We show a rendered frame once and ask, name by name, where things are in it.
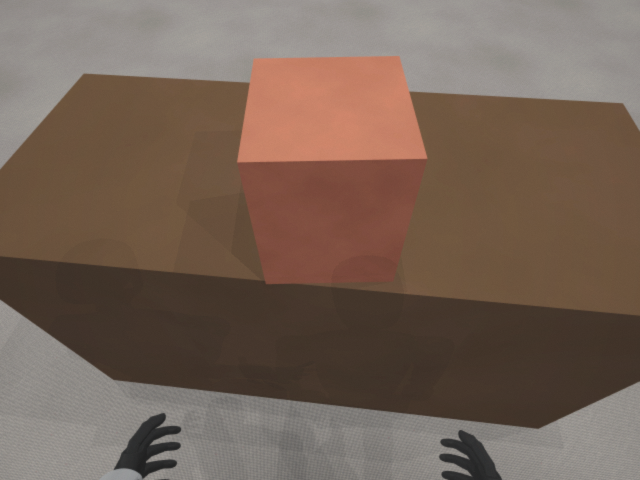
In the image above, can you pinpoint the robot right hand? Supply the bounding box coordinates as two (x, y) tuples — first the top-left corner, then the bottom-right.
(439, 430), (502, 480)

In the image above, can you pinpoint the pedestal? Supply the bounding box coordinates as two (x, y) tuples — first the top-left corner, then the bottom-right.
(0, 74), (640, 429)

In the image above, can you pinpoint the carton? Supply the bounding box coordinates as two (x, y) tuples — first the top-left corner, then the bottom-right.
(237, 56), (427, 284)

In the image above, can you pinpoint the robot left hand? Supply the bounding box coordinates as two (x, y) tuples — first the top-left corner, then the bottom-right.
(114, 413), (181, 480)

